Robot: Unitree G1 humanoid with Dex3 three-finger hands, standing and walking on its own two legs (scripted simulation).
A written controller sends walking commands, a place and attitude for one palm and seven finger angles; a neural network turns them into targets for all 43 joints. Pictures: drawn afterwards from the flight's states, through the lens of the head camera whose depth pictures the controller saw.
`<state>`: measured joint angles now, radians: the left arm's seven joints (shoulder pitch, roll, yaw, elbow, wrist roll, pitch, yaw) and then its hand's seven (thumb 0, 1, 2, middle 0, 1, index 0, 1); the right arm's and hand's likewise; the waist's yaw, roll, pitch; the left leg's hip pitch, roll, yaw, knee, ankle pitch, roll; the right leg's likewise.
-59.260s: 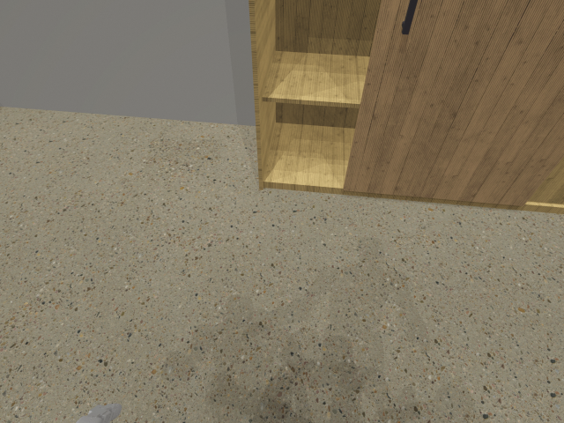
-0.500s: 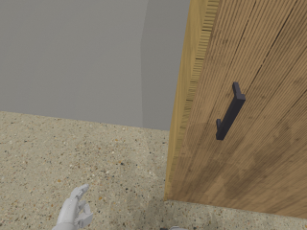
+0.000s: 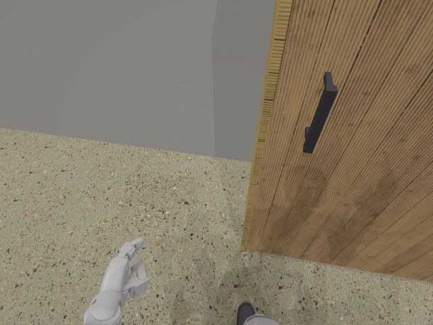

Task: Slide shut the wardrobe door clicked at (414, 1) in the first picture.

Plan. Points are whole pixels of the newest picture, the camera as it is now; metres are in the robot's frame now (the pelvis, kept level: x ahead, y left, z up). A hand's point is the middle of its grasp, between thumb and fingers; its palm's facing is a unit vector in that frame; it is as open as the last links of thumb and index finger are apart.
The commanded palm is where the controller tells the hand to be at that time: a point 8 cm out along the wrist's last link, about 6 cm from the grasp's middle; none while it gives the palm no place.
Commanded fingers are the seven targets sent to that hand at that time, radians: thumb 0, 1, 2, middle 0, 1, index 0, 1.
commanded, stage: stop stepping back and stand still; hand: right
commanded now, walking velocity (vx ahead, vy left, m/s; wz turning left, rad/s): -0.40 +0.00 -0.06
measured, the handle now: (317, 115) +0.47 -0.19 +0.13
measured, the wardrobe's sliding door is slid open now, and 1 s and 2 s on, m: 0.00 0.00 0.00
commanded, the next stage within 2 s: let the arm hang, fingers relaxed in 0.84 s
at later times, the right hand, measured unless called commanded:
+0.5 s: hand out of the picture +0.10 -0.31 +0.19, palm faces +0.40 +0.81 -0.43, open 7.4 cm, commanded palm +0.05 -0.36 +0.19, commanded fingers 0.00 -0.90 -0.90 0.20 0.30 0.20 0.30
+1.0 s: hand out of the picture +0.10 -0.36 +0.13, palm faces +0.38 +0.75 -0.54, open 7.4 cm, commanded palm none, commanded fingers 0.00 -0.90 -0.90 0.20 0.30 0.20 0.30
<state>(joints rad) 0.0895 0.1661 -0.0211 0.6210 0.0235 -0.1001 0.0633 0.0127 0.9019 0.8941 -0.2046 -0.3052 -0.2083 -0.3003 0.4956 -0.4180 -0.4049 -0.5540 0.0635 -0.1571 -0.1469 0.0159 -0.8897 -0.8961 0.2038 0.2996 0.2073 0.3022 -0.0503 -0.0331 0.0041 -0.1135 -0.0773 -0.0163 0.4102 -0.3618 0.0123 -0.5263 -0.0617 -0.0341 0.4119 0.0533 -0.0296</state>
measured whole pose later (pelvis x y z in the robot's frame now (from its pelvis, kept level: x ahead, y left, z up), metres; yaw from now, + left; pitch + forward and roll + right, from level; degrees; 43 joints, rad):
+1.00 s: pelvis -0.10 -0.08 +0.00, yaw +0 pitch +0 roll +1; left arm 0.22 0.20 0.00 0.69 0.00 -0.08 0.01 0.01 0.90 0.89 -0.20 -0.31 -0.21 -0.30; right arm 0.47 -0.43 -0.35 -0.26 -0.01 -0.13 -0.10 0.01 -0.89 -0.90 0.20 0.30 0.20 0.30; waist -0.02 -0.06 -0.04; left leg -0.22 -0.02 0.11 0.50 -0.23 0.04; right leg -0.35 -0.04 -0.05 0.59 -0.26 -0.01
